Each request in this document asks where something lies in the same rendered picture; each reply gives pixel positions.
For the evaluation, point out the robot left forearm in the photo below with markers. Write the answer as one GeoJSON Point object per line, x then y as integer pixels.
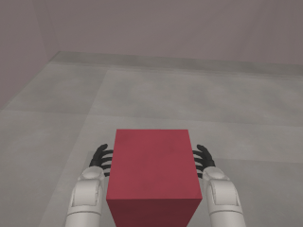
{"type": "Point", "coordinates": [86, 200]}

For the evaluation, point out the carton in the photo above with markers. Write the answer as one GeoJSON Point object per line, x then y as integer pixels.
{"type": "Point", "coordinates": [153, 179]}

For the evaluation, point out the robot left hand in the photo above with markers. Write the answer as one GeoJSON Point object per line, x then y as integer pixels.
{"type": "Point", "coordinates": [98, 160]}

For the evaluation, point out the robot right hand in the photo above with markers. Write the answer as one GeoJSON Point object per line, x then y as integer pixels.
{"type": "Point", "coordinates": [206, 160]}

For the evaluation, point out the robot right forearm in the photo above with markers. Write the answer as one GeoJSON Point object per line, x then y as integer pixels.
{"type": "Point", "coordinates": [223, 202]}

